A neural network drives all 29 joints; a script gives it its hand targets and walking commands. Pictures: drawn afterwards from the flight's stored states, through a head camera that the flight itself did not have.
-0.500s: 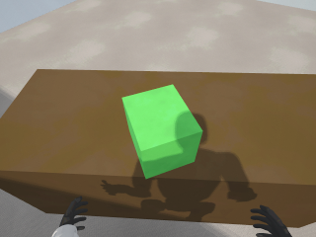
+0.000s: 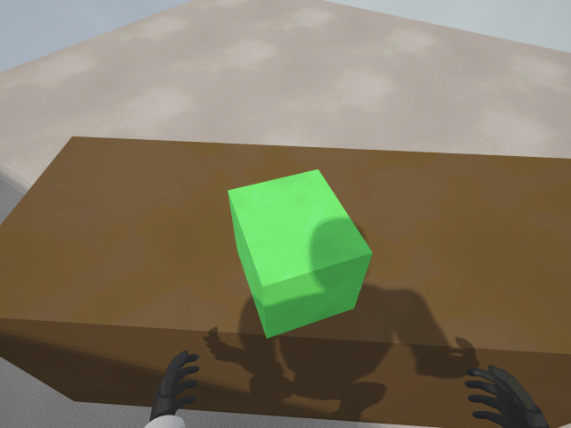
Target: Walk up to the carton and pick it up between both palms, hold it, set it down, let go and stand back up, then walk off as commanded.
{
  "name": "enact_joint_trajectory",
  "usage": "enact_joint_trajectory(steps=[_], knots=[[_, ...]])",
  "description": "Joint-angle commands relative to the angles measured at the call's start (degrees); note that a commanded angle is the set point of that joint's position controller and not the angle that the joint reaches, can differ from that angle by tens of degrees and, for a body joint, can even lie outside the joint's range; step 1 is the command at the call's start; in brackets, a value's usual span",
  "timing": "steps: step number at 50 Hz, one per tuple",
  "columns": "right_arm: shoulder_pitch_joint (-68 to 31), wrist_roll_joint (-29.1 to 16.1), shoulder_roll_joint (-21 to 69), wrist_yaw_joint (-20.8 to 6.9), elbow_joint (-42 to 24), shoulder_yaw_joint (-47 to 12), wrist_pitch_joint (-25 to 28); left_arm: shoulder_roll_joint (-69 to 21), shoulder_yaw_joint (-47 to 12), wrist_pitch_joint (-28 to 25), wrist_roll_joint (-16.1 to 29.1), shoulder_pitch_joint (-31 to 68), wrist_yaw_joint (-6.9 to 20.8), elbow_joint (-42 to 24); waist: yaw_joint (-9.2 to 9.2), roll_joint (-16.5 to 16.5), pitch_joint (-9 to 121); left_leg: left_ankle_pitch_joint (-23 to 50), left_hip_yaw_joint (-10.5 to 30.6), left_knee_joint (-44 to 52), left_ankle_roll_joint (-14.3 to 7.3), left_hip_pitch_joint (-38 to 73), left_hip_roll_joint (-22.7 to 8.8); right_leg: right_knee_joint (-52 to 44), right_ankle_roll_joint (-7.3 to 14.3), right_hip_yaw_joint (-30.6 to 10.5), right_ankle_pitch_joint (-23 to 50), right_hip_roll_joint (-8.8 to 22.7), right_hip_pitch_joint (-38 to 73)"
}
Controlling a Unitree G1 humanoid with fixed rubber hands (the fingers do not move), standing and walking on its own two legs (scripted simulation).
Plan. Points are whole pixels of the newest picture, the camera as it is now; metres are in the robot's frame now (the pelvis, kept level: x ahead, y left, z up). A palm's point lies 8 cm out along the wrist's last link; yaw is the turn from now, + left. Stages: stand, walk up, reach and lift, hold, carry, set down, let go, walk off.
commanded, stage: reach and lift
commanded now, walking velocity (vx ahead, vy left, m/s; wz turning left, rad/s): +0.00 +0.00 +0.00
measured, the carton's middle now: (293, 251) +0.43 +0.05 -0.06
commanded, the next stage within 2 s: none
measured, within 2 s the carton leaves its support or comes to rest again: neither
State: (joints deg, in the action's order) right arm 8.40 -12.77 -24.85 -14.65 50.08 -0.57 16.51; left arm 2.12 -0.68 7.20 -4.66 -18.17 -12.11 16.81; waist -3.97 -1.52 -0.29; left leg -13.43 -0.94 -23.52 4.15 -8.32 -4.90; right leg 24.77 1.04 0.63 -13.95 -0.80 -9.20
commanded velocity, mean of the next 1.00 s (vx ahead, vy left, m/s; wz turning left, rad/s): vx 0.00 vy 0.00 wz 0.00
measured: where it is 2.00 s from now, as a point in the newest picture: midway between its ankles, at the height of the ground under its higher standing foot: outside the picture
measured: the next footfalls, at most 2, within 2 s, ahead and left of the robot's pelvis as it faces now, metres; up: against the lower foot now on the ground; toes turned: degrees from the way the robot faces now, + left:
none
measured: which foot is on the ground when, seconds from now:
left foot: down 0.00-1.00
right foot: down 0.00-1.00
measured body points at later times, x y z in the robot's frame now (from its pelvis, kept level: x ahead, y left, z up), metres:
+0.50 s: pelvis +0.00 -0.03 +0.00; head -0.01 -0.01 +0.45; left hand +0.17 +0.16 -0.03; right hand +0.20 -0.30 -0.04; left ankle -0.01 +0.16 -0.74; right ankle -0.01 -0.11 -0.74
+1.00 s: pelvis +0.00 -0.02 -0.01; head +0.00 -0.01 +0.44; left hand +0.22 +0.15 +0.00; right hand +0.25 -0.27 -0.03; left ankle -0.01 +0.16 -0.74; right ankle -0.01 -0.11 -0.74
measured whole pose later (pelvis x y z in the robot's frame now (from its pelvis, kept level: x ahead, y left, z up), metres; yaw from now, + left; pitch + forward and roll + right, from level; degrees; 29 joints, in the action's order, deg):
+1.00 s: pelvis +0.00 -0.02 -0.01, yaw +0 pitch +2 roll +0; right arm 0.0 -26.0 -26.9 -15.9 49.5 -11.1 27.2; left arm -7.7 -2.9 -1.7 -5.7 -13.0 -19.0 8.1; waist -5.6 -2.6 2.6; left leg -14.4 1.3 -26.7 5.1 -14.6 -5.7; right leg 29.6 3.1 0.6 -15.6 -2.7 -16.3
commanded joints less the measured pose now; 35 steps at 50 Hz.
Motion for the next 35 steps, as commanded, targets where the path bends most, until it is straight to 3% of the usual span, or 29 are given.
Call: enact_joint_trajectory(steps=[1,2,4,5,6,7,9,10,11,13,14,15,16,17,18,19,20,21,22,23,24,25,26,27,30,31,32,33,35], knots=[[-4.39,-2.48,-12.64,-0.94,-3.93,2.84,4.31,-1.32,-1.02,-4.09,-1.35,2.81,-1.15,-10.45,-0.87,2.42,3.41,13.6,-1.82,1.05,-0.27,4.79,4.22,-3.9,3.4,1.9,6.08,-4.01,-5.75],[-3.49,-2.65,-12.64,-1.08,-3.09,3.05,4.86,-1.02,-1.22,-5.09,-1.43,2.5,-1.28,-13.01,-0.05,1.86,5.49,12.76,-1.4,0.49,-0.47,6.05,3.86,-4.19,3.65,1.84,5.9,-3.49,-5.5],[-2.81,-3.93,-11.02,-0.73,-2.8,0.7,6.25,-1.84,-1.7,-6.5,-0.72,1.22,-1.26,-10.26,0.28,-0.96,6.17,15.76,-2.19,-0.23,-1.31,5.6,4.6,-4.87,2.51,1.22,8.58,-3.08,-5.12],[-4.02,-4.37,-10.07,-0.45,-3.59,-0.62,7.03,-1.07,-0.48,-7.25,0.36,3.11,-1.49,-12.31,-0.03,-2.77,6.04,16.36,-2.07,-0.8,-2.02,3.9,5.01,-4.38,1.92,0.07,12.6,-2.55,-3.29],[-4.05,-4.78,-13.2,-0.38,-3.11,-0.24,8.14,-0.37,-0.03,-7.87,0.73,2.08,-1.53,-10.12,-0.71,-3.2,5.62,17.21,-2.7,-1.17,-1.61,3.68,4.96,-3.69,1.91,0.88,11.94,-2.92,-3.09],[-4.56,-4.31,-13.33,-0.38,-5.73,0.41,9.09,-1.27,-0.7,-8.39,1.0,1.71,-1.45,-10.44,-0.24,-6.39,5.94,14.85,-2.89,-0.19,-2.37,3.62,4.95,-4.44,1.69,1.52,10.53,-3.22,-3.63],[-3.45,-5.58,-13.65,-0.85,-4.44,-1.25,10.08,-2.25,0.32,-9.3,-0.38,-0.35,-1.74,-10.02,-1.54,-5.69,5.08,16.24,-2.31,-0.4,-2.44,3.37,5.24,-3.72,1.92,0.79,13.15,-3.36,-2.29],[-3.08,-6.25,-13.8,-0.98,-3.11,-1.47,10.14,-2.91,-1.1,-9.49,-0.5,-0.19,-2.02,-10.77,-0.89,-3.74,4.98,15.92,-2.02,-0.01,-2.19,4.11,5.13,-4.48,2.3,0.77,11.89,-3.32,-3.86],[-3.56,-6.18,-14.62,-1.15,-4.54,-0.99,10.75,-3.06,-0.11,-10.12,-0.71,-0.35,-2.01,-10.73,-1.71,-7.39,3.53,13.36,-2.23,0.72,-2.81,1.9,5.19,-4.89,2.05,0.38,9.45,-3.39,-2.88],[-2.77,-6.43,-14.66,-0.76,-6.08,-0.71,11.86,-3.63,-1.27,-11.04,0.93,-0.75,-1.82,-12.1,-0.27,-9.46,4.89,12.44,-2.19,0.39,-3.42,2.45,5.39,-4.4,1.44,0.69,12.38,-3.19,-2.42],[-1.57,-6.76,-15.46,-0.8,-5.27,-0.03,12.17,-2.77,-0.66,-11.06,0.45,-1.22,-1.82,-13.18,0.59,-7.03,5.24,14.22,-2.19,-0.38,-2.89,0.62,5.83,-3.39,1.81,0.71,15.36,-2.91,-1.46],[-2.24,-7.93,-14.44,-0.86,-4.73,-1.87,12.14,-3.05,0.6,-10.98,-0.95,-0.02,-2.5,-13.8,-0.86,-5.78,3.77,12.62,-2.34,0.45,-3.1,1.33,5.49,-4.11,1.53,-0.12,12.45,-3.03,-2.72],[-3.04,-7.44,-14.17,-1.16,-6.28,-1.95,13.24,-3.99,-1.78,-11.76,0.59,-1.24,-2.22,-12.37,-1.25,-6.99,4.42,12.57,-2.56,0.15,-3.3,0.58,5.41,-4.1,1.78,1.05,10.55,-2.96,-3.04],[-3.61,-8.85,-14.78,-1.65,-4.63,-1.85,13.33,-4.02,-1.72,-11.86,0.51,0.76,-2.93,-14.51,-1.29,-5.94,2.42,9.22,-2.43,0.47,-3.38,-0.83,5.07,-4.25,1.73,0.62,7.87,-2.12,-4.01],[-3.54,-8.42,-14.78,-2.11,-4.08,-0.53,13.44,-5.33,-4.04,-12.61,1.39,1.88,-2.98,-15.21,0.68,-5.98,5.75,9.51,-1.52,0.03,-3.5,0.81,4.44,-3.79,2.65,1.19,6.04,-2.81,-6.72],[-2.8,-9.26,-13.6,-2.04,-6.1,-3.5,13.79,-4.87,-2.18,-13.24,1.11,0.92,-3.47,-15.55,-1.73,-6.72,4.96,8.81,-2.9,-0.05,-3.65,-2.09,5.01,-3.51,1.72,-0.57,8.49,-2.02,-4.13],[-2.95,-9.2,-13.87,-2.25,-3.31,-3.03,13.4,-5.53,-3.0,-12.42,0.67,0.74,-3.16,-14.47,-0.82,-5.92,5.09,6.46,-1.89,-0.09,-3.63,-1.13,4.78,-4.35,2.27,-0.57,5.03,-1.99,-5.6],[-4.81,-9.76,-13.7,-2.02,-6.27,-2.93,14.05,-5.79,-4.05,-13.58,1.27,2.5,-3.56,-15.12,-0.37,-6.39,6.52,6.98,-2.62,-0.01,-4.0,-3.12,4.84,-3.47,1.95,-0.66,6.52,-1.75,-3.98],[-4.88,-10.27,-15.05,-2.54,-4.45,-1.12,13.93,-5.02,-4.28,-13.58,0.95,3.35,-4.04,-16.43,-0.05,-3.38,5.23,6.92,-2.33,0.03,-3.44,-1.58,4.79,-3.5,2.15,0.3,3.85,-2.25,-7.06],[-3.52,-11.52,-12.29,-2.86,-5.17,-4.58,14.37,-5.41,-2.47,-14.19,0.09,2.79,-4.31,-16.86,-1.17,-4.09,7.35,7.14,-1.92,-1.27,-3.46,-3.08,4.55,-2.15,2.72,-0.91,6.1,-1.93,-4.9],[-4.17,-11.65,-13.73,-2.69,-5.15,-3.9,14.15,-5.56,-2.58,-14.63,0.51,5.88,-4.63,-18.25,-0.41,-4.96,7.38,6.67,-2.88,-1.29,-3.74,-4.04,4.68,-2.44,1.73,-1.27,5.48,-1.15,-4.46],[-5.6,-10.92,-13.95,-2.62,-5.47,-3.53,14.71,-5.41,-1.58,-14.28,-0.4,4.89,-4.59,-16.27,-0.85,-7.09,7.28,5.97,-2.62,-1.04,-4.29,-6.22,4.99,-1.99,2.03,-1.61,6.83,-1.17,-3.24],[-5.71,-11.63,-14.63,-2.33,-5.62,-4.59,14.95,-6.77,-2.52,-14.2,-0.13,3.63,-4.79,-15.43,-1.71,-5.64,8.24,7.21,-3.02,-1.39,-3.73,-4.73,4.49,-1.7,2.18,-1.05,6.77,-1.06,-3.49],[-2.95,-11.88,-13.47,-2.38,-4.16,-5.49,14.62,-6.26,-2.54,-14.16,-0.54,1.57,-4.26,-14.71,-0.59,-3.74,5.77,6.99,-3.08,-2.05,-3.42,-5.94,4.95,-1.78,2.0,-1.81,8.48,-0.52,-2.88],[-5.53,-13.33,-14.67,-2.57,-6.27,-5.61,16.26,-8.24,-3.76,-15.63,0.45,3.85,-5.04,-18.76,-0.59,-5.02,10.61,10.43,-2.51,-2.84,-2.83,-3.65,4.36,-0.52,1.5,-0.79,11.36,-1.08,-2.9],[-9.25,-14.01,-14.29,-2.53,-7.26,-5.8,16.46,-7.26,-1.64,-15.45,-0.96,5.35,-5.42,-16.63,-2.38,-4.8,8.71,8.95,-2.73,-2.76,-3.36,-6.13,4.82,-0.86,1.43,-1.89,9.17,-0.76,-2.75],[-7.55,-14.15,-13.16,-2.28,-5.8,-6.91,16.15,-9.12,-3.75,-15.33,-0.07,3.65,-5.29,-15.31,-1.95,-4.17,7.32,6.88,-3.05,-2.43,-3.36,-6.39,4.72,-0.95,1.77,-1.75,7.09,-0.71,-3.06],[-10.09,-13.81,-13.98,-2.37,-8.91,-5.89,16.31,-9.16,-4.24,-15.47,0.12,6.19,-5.73,-17.21,-0.85,-6.11,8.1,5.82,-2.82,-2.2,-4.06,-7.47,5.29,-1.3,1.2,-2.12,5.86,-0.48,-2.22],[-7.66,-14.55,-15.09,-2.35,-4.44,-6.44,15.52,-9.89,-3.48,-14.86,0.3,4.93,-5.75,-14.92,-0.55,-6.98,5.27,4.95,-3.25,-2.34,-3.7,-8.62,5.11,-1.25,0.99,-2.68,4.75,-0.07,-2.8]])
